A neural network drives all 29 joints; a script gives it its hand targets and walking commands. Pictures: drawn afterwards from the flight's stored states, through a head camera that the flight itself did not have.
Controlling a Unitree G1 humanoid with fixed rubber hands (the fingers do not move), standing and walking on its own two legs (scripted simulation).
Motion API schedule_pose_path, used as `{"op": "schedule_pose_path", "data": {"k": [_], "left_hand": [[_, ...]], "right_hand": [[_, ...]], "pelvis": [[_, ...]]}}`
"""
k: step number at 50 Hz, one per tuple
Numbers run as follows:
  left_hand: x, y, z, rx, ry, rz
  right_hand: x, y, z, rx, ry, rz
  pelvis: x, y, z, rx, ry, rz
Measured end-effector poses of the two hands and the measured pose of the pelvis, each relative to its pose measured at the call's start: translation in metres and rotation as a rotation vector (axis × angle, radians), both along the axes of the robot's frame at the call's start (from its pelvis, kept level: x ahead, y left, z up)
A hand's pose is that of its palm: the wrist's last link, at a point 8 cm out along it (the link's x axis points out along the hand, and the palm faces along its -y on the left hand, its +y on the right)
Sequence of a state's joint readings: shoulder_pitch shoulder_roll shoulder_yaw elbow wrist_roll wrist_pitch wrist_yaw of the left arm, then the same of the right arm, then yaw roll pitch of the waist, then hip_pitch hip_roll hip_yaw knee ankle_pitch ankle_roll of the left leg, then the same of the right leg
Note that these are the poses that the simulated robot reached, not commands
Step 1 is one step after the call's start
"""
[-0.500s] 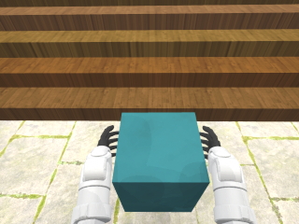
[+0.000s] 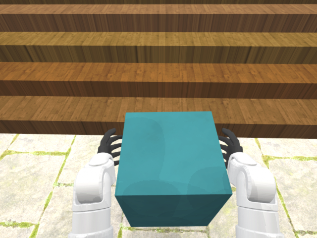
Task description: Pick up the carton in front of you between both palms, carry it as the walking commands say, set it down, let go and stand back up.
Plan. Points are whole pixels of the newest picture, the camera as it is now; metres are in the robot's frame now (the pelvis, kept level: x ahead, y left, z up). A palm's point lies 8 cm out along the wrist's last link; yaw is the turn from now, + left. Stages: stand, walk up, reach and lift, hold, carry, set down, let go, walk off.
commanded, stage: carry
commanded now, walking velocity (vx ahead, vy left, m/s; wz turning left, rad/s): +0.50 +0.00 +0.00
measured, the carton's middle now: (168, 172) +0.28 +0.00 +0.02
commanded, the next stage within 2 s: none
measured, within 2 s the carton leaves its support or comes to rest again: neither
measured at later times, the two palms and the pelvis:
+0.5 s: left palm (139, 91) +0.55 +0.10 +0.07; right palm (227, 92) +0.56 -0.20 +0.07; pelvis +0.28 -0.06 +0.00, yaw +1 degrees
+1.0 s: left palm (142, 30) +0.95 +0.11 +0.13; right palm (207, 32) +0.92 -0.18 +0.13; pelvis +0.60 -0.01 -0.01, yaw -2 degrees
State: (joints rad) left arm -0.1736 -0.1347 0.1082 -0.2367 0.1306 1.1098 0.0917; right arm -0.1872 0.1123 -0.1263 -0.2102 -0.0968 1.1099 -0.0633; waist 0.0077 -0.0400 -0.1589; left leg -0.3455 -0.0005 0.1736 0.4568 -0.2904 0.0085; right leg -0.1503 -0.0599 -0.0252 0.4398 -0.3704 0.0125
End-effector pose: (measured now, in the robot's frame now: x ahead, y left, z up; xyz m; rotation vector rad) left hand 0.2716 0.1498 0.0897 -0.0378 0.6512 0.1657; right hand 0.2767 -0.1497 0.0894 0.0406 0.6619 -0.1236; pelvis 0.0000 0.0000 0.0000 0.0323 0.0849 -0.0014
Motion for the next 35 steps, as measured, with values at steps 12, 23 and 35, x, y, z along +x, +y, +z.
{"op": "schedule_pose_path", "data": {"k": [12, 23, 35], "left_hand": [[0.124, -0.021, 0.004, -0.025, 0.065, -0.058], [0.262, -0.056, -0.018, -0.005, 0.101, 0.000], [0.411, -0.049, 0.019, -0.010, 0.000, 0.024]], "right_hand": [[0.098, -0.020, 0.001, 0.014, 0.065, -0.088], [0.256, -0.056, -0.023, 0.045, 0.102, -0.040], [0.410, -0.049, 0.011, 0.033, 0.002, -0.011]], "pelvis": [[0.122, -0.006, 0.006, -0.039, 0.017, -0.031], [0.260, -0.054, -0.010, -0.036, -0.007, 0.019], [0.410, -0.053, 0.010, -0.007, 0.004, 0.002]]}}
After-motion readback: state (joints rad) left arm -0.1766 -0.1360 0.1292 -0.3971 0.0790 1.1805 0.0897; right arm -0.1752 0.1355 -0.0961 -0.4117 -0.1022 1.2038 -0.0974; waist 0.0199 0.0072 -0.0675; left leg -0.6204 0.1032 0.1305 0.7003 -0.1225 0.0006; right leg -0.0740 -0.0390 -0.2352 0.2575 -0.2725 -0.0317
